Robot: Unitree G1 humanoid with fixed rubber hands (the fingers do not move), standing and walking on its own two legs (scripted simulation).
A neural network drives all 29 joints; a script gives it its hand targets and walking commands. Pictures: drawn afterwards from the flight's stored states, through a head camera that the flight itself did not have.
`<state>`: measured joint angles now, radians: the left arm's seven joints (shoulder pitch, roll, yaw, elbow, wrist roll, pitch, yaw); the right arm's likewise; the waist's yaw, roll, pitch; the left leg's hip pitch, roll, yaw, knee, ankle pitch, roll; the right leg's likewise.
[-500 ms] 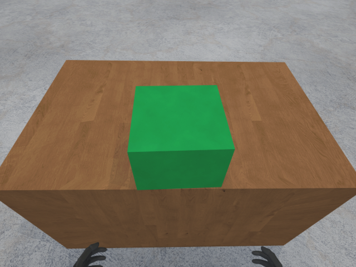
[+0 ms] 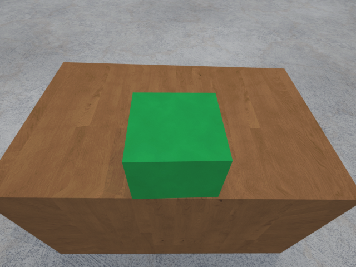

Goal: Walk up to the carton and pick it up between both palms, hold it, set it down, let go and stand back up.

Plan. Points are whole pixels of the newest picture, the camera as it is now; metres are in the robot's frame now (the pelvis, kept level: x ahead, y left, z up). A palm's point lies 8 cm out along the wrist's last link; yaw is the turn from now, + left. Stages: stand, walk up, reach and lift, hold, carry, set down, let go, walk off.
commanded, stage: stand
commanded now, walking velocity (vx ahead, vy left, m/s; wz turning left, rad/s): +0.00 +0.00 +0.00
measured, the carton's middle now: (175, 144) +0.47 +0.02 -0.02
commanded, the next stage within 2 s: walk up in 1.04 s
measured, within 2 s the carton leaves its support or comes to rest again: neither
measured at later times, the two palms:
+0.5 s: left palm out of the picture -0.01 +0.21 -0.13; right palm out of the picture +0.00 -0.22 -0.14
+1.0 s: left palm out of the picture -0.04 +0.19 -0.14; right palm out of the picture -0.04 -0.21 -0.14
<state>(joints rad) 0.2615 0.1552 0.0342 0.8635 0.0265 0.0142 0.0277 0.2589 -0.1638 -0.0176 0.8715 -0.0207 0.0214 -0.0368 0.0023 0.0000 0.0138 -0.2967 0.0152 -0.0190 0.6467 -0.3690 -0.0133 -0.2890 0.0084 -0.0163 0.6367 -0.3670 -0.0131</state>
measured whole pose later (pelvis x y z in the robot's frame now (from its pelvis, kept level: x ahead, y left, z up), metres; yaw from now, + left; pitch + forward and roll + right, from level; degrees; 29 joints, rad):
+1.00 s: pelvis -0.02 -0.01 +0.01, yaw +0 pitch -2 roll +0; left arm 0.29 0.10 0.02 1.13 0.02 0.00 0.04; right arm 0.28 -0.10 -0.01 1.16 -0.01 0.01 -0.04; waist 0.00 0.00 0.05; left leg -0.19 0.03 -0.02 0.48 -0.25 -0.04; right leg -0.19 0.02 -0.02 0.49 -0.26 -0.03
